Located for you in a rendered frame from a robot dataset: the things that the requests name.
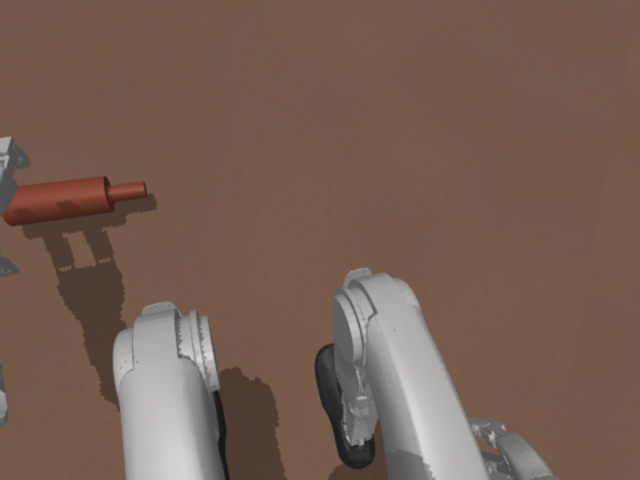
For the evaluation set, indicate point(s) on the right robot foot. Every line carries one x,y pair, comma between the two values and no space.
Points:
356,457

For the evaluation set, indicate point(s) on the bottle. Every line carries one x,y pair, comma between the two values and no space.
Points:
68,199

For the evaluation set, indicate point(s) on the left robot foot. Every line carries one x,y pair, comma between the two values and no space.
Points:
222,431

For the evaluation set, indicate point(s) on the right robot hand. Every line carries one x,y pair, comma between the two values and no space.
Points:
517,459

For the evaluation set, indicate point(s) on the left robot hand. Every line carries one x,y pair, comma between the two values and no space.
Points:
11,159

